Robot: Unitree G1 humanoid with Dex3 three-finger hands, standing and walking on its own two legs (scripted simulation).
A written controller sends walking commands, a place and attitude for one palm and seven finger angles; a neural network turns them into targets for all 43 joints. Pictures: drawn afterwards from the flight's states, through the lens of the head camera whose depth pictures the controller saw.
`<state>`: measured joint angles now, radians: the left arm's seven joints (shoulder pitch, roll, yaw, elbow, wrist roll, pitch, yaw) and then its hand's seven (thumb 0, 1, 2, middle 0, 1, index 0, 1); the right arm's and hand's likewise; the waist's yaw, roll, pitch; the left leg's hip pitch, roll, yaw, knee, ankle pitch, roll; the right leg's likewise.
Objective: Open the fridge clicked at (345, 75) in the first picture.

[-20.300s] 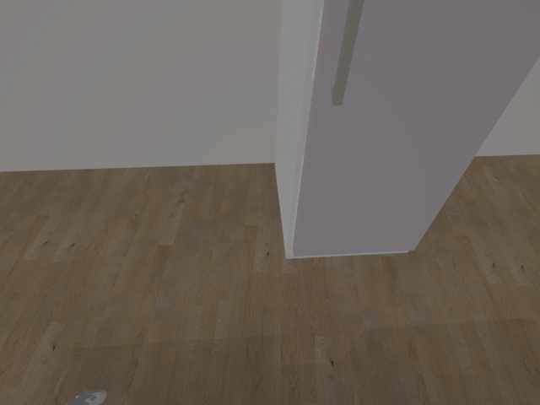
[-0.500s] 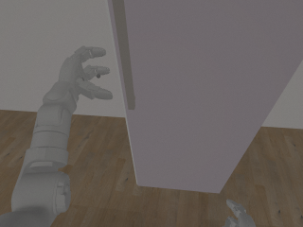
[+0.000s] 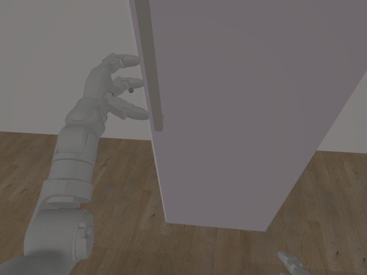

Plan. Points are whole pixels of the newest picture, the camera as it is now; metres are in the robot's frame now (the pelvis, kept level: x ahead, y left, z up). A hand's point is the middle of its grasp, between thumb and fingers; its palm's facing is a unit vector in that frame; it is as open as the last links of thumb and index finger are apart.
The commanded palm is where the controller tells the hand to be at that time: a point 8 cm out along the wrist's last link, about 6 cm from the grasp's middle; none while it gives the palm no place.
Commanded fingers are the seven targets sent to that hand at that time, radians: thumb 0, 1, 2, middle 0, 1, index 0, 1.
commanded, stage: feel for the door with the fingertips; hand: left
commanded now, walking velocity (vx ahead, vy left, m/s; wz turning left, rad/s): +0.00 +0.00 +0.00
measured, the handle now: (152, 59) +0.50 +0.10 +0.25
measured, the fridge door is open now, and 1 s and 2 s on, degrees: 0 0 0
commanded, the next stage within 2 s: slide the fingers in behind the handle in 0.68 s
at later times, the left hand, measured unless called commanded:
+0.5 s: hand (135, 84) +0.44 +0.13 +0.22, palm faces -0.03 -1.00 +0.00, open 14.0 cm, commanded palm +0.42 +0.18 +0.22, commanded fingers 0.00 -0.50 0.30 -0.30 -1.20 -0.30 -1.20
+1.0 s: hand (137, 81) +0.45 +0.13 +0.22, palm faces -0.04 -1.00 -0.01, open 13.7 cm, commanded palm +0.43 +0.18 +0.22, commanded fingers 0.00 -0.50 0.30 -0.30 -1.20 -0.30 -1.20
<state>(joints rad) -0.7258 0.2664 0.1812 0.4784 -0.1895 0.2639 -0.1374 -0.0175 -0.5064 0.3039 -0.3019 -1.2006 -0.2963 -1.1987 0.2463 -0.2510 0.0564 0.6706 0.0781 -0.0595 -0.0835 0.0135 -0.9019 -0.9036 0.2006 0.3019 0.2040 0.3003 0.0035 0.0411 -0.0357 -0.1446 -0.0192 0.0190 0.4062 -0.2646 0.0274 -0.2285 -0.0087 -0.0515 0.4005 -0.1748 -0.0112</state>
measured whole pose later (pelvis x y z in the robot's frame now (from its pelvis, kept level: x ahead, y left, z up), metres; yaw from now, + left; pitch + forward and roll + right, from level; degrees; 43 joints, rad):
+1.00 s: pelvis +0.00 +0.00 +0.00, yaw +0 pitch +2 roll +0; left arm -0.92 0.28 0.19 0.80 -0.15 0.14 -0.11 -0.02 -0.50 0.30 -0.36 -1.25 -0.35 -1.24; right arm 0.30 -0.24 0.06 0.70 0.07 -0.08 -0.08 0.01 -0.90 -0.90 0.20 0.30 0.20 0.30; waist -0.02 0.03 -0.04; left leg -0.19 -0.02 0.02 0.41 -0.26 0.03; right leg -0.27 -0.01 -0.05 0.40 -0.16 -0.01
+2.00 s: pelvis +0.00 -0.01 +0.00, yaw +0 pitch +0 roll +0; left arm -0.79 0.16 0.12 0.52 -0.14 0.29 0.02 -0.02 -0.50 0.30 -0.28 -1.20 -0.27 -1.19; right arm 0.22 -0.23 0.05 0.66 0.06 0.00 -0.07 0.01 -0.90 -0.90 0.20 0.30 0.20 0.30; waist 0.00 0.04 -0.04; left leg -0.13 -0.01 0.02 0.39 -0.26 0.02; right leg -0.22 0.00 -0.05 0.40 -0.18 -0.02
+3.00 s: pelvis +0.00 +0.00 +0.00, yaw +0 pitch +0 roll +0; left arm -0.84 0.15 0.11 0.58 -0.14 0.26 0.03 -0.02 -0.18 0.44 -0.32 -1.25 -0.30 -1.25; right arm 0.24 -0.22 0.05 0.68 0.05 -0.02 -0.07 0.01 -0.90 -0.90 0.20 0.30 0.20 0.30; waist 0.00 0.04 -0.04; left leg -0.14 -0.02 0.02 0.39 -0.26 0.03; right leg -0.23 -0.01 -0.04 0.39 -0.17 -0.01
